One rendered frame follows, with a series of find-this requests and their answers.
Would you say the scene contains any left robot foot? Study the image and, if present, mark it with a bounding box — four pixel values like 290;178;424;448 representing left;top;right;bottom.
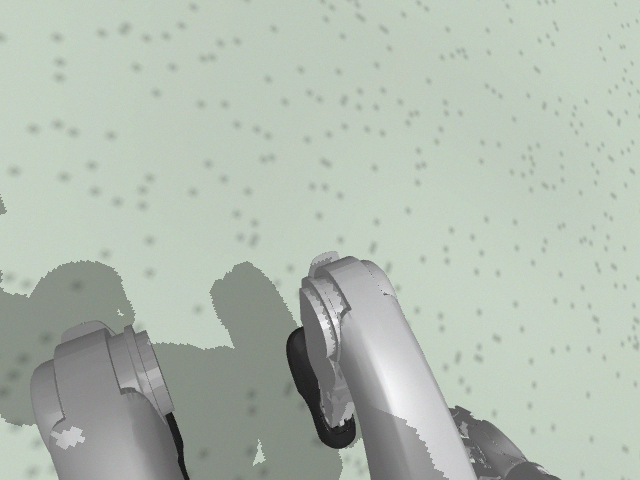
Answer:
165;412;190;480

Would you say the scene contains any right robot foot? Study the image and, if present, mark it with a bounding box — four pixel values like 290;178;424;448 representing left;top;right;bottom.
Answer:
286;327;356;449

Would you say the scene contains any right robot hand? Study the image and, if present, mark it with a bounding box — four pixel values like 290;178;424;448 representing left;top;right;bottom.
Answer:
449;406;529;480

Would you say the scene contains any right robot arm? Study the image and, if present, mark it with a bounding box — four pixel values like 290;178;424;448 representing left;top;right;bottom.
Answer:
505;462;561;480

